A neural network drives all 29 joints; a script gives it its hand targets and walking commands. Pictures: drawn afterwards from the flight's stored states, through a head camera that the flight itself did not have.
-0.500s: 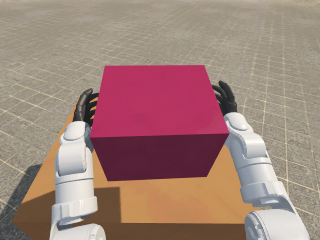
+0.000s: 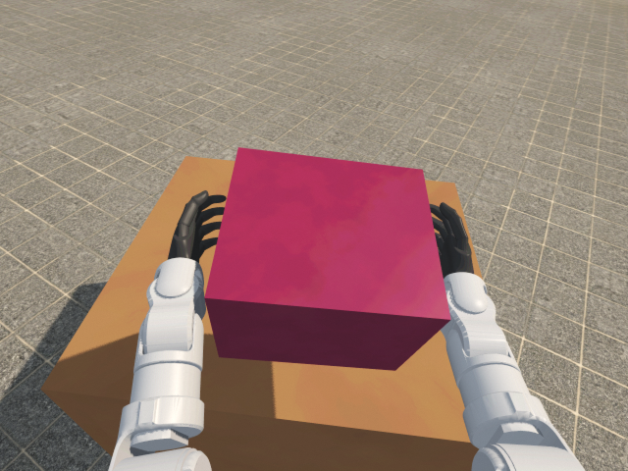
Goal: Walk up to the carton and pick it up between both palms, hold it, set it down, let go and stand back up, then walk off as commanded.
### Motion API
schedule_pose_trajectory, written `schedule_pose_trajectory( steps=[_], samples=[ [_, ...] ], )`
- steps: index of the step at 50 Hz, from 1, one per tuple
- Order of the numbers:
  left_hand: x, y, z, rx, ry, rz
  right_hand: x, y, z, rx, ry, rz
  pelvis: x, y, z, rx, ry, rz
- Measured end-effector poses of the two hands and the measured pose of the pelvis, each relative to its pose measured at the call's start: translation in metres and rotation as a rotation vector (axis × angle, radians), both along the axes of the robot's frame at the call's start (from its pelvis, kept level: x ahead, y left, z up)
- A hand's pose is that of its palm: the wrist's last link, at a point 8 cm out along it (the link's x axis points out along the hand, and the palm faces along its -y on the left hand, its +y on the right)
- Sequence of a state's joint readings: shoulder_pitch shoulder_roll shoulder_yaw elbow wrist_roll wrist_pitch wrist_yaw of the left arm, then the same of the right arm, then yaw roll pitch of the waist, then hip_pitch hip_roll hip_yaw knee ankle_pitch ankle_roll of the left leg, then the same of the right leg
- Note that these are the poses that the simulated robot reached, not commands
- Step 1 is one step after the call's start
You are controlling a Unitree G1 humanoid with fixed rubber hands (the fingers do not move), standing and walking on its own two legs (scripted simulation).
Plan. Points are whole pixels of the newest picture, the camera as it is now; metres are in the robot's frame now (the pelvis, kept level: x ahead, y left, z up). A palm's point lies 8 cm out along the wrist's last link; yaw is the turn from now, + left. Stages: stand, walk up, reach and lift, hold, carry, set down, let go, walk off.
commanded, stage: set down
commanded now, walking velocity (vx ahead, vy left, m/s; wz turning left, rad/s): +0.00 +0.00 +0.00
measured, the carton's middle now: (320, 263) +0.38 +0.02 +0.08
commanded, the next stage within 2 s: none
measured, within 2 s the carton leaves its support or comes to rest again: neither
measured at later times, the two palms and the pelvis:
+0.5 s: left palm (198, 269) +0.36 +0.18 +0.08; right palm (449, 267) +0.38 -0.16 +0.09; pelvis +0.02 +0.00 +0.00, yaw +0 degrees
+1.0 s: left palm (216, 284) +0.37 +0.17 +0.04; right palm (451, 272) +0.39 -0.17 +0.06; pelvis +0.02 -0.01 +0.00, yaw -2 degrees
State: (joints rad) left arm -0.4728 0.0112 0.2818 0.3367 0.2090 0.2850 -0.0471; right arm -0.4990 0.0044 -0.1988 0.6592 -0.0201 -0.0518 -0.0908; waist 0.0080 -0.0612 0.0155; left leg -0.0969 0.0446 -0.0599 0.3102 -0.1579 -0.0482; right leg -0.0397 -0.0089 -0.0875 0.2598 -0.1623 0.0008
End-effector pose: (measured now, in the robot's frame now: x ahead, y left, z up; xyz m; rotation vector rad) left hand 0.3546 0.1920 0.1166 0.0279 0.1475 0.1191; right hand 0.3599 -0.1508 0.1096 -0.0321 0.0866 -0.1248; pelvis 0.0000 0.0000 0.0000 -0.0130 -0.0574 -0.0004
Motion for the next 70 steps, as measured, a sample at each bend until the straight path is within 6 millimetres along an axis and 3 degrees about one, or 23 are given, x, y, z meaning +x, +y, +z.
schedule_pose_trajectory(
  steps=[13,27,45,60,70],
  samples=[
    [0.014,-0.018,-0.008,0.010,0.008,-0.010,0.011,-0.018,-0.005,-0.016,0.007,-0.007,0.015,-0.004,0.000,0.002,0.001,-0.012],
    [0.003,-0.007,-0.037,-0.001,0.043,0.048,0.018,-0.006,-0.026,-0.042,0.038,0.050,0.015,-0.005,0.001,0.000,0.048,-0.006],
    [0.011,-0.024,-0.065,-0.012,0.080,0.047,0.025,-0.023,-0.045,-0.052,0.072,0.055,0.013,-0.009,0.001,0.005,0.118,-0.027],
    [0.014,-0.016,-0.097,-0.026,0.100,0.098,0.045,-0.013,-0.063,-0.080,0.092,0.108,0.023,-0.009,0.000,0.003,0.202,-0.024],
    [0.014,-0.018,-0.114,-0.021,0.122,0.101,0.046,-0.015,-0.081,-0.086,0.115,0.111,0.027,-0.004,-0.001,0.001,0.251,-0.030]
  ],
)
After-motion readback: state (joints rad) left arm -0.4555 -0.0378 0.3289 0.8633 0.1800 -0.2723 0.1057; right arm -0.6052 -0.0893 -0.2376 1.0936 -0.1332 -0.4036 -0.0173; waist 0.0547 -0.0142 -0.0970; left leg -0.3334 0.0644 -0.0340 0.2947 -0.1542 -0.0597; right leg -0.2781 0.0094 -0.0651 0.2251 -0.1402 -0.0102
